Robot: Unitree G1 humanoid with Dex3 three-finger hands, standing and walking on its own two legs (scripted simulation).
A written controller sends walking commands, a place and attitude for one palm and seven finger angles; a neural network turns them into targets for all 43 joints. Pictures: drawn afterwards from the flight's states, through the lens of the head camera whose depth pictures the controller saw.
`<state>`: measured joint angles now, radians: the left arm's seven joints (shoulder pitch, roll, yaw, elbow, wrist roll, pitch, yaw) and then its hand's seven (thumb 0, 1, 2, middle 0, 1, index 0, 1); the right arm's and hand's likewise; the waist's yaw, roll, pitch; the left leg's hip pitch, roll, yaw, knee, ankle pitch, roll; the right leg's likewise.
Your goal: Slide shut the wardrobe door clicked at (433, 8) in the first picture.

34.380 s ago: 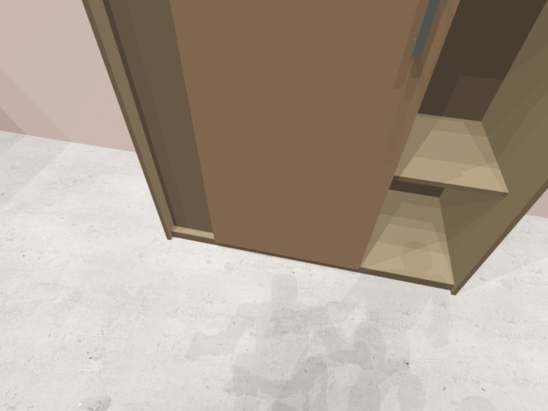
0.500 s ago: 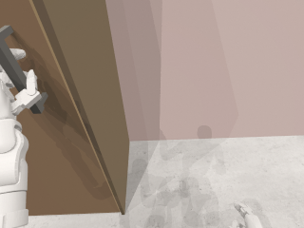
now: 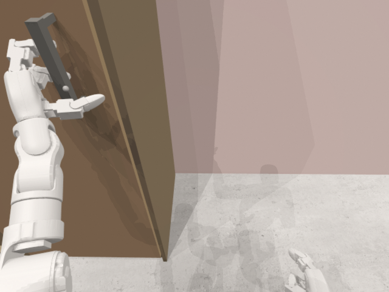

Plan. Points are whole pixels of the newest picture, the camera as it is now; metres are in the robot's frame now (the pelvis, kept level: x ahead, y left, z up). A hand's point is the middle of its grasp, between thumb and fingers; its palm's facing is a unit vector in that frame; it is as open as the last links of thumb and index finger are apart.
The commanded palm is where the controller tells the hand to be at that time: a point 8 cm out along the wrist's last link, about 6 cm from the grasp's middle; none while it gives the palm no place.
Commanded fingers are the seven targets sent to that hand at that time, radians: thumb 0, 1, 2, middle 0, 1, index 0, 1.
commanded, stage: loosen the grip on the handle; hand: left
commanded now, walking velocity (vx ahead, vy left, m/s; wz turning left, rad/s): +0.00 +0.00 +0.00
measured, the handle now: (63, 70) +0.41 +0.26 +0.28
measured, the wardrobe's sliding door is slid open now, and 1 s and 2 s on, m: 0.00 0.00 0.00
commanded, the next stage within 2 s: slip the hand off the handle in 0.26 s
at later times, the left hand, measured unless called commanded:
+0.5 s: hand (62, 88) +0.38 +0.26 +0.26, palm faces +0.43 -0.89 -0.14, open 14.7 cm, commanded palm +0.33 +0.31 +0.26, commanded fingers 0.00 -0.55 0.20 -0.25 -1.15 -0.25 -1.15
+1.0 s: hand (24, 91) +0.37 +0.32 +0.26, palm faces +0.50 -0.85 -0.18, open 14.7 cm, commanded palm +0.32 +0.35 +0.26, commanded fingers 0.00 -0.55 0.20 -0.25 -1.15 -0.25 -1.15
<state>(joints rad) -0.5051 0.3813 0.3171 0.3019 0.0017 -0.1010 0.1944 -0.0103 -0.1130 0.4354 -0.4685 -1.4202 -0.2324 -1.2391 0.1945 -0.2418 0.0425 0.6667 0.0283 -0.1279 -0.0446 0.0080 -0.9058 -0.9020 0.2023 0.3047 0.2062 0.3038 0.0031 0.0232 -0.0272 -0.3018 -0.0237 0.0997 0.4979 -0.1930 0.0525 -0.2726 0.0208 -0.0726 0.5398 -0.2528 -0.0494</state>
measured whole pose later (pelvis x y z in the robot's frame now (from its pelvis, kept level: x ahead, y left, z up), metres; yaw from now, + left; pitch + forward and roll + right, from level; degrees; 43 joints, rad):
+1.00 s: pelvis +0.03 -0.01 +0.00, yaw +0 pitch +1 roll +0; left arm -0.41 0.56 0.51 0.29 -0.12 -0.13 -0.06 -0.01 -0.56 0.20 -0.30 -1.18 -0.26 -1.15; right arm 0.25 -0.27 0.04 0.69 0.04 -0.04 -0.11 0.01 -0.91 -0.90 0.20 0.30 0.21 0.30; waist 0.02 0.02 -0.02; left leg -0.32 0.00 0.07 0.55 -0.24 0.04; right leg -0.26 0.05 -0.09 0.52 -0.28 -0.07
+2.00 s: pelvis +0.03 +0.02 +0.00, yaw +2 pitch -4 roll -1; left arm 0.02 0.42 0.46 -0.34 -0.29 0.25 -0.16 -0.01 -0.56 0.20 -0.25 -1.15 -0.26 -1.15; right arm 0.19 -0.23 0.11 0.67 0.06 -0.13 -0.14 0.01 -0.90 -0.90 0.20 0.31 0.21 0.30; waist 0.11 0.05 -0.03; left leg -0.20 -0.05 0.06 0.48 -0.21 0.08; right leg -0.12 0.01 -0.10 0.46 -0.26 -0.02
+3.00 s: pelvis +0.06 +0.02 +0.01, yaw -1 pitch -4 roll -1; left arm 0.45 0.36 0.32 -0.39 -0.08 -0.09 0.10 0.01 0.48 0.70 -0.22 -0.55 -0.23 -0.55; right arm 0.22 -0.24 0.02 0.64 0.01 -0.13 -0.05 0.01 -0.91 -0.90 0.20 0.30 0.21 0.30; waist 0.07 0.05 0.00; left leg -0.11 -0.03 0.09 0.43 -0.24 0.07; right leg -0.05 0.03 -0.05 0.39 -0.27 -0.03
